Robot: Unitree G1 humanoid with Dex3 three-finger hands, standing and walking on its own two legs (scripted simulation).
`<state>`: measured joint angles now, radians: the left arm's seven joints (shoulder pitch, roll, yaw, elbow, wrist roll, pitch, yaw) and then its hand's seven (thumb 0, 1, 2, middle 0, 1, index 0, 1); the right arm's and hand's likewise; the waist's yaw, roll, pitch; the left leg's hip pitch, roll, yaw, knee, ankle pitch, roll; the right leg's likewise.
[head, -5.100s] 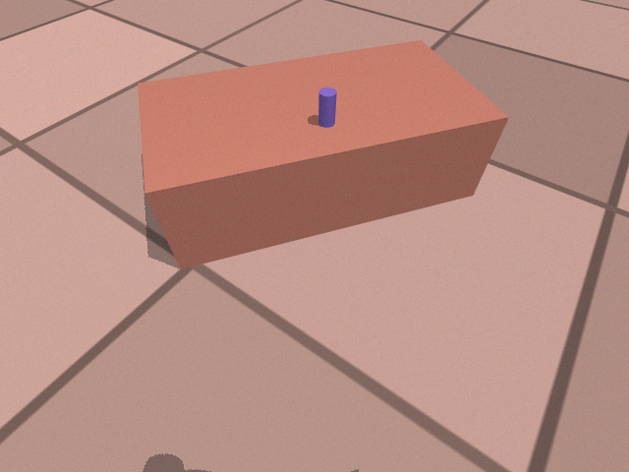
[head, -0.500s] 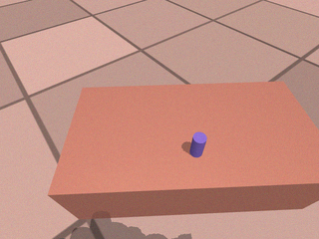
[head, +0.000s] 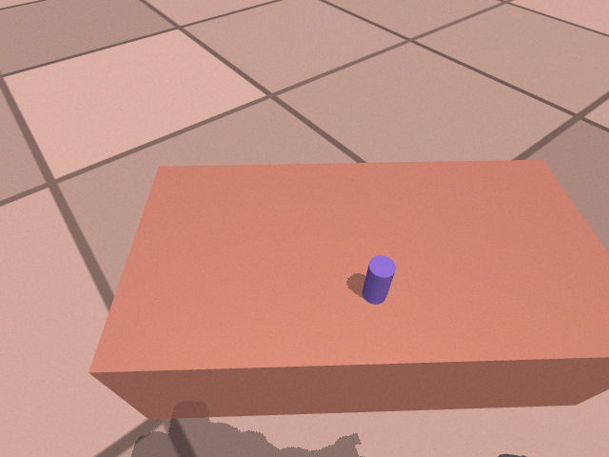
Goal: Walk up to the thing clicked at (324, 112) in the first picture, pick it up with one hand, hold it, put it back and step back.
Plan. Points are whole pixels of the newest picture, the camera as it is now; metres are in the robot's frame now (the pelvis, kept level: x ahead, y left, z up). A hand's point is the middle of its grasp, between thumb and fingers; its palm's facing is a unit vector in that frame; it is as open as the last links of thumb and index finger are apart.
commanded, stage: stand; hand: right
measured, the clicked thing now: (378, 280) +0.54 -0.17 -0.30
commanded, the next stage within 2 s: go down in 2.00 s
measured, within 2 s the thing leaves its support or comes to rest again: neither
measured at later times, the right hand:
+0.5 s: hand out of the picture +0.07 -0.26 -0.16, palm faces -0.03 +0.94 -0.33, open 7.4 cm
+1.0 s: hand out of the picture +0.07 -0.26 -0.16, palm faces -0.04 +0.94 -0.34, open 7.4 cm
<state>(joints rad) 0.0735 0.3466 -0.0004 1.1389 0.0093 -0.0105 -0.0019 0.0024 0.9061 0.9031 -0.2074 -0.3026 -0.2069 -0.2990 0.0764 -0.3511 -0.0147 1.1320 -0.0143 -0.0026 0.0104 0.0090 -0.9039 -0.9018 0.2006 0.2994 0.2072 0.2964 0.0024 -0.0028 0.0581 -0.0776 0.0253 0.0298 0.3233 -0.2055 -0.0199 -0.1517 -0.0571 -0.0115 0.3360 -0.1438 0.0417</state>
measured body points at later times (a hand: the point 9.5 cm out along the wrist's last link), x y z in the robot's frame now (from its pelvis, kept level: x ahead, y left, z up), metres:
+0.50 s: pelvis -0.01 -0.01 +0.00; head +0.00 -0.01 +0.45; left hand +0.06 +0.30 -0.13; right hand +0.07 -0.31 -0.14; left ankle -0.02 +0.13 -0.75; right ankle +0.02 -0.15 -0.75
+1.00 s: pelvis -0.01 -0.01 +0.00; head +0.00 -0.01 +0.45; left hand +0.07 +0.29 -0.13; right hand +0.07 -0.31 -0.13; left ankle -0.02 +0.13 -0.75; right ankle +0.02 -0.15 -0.75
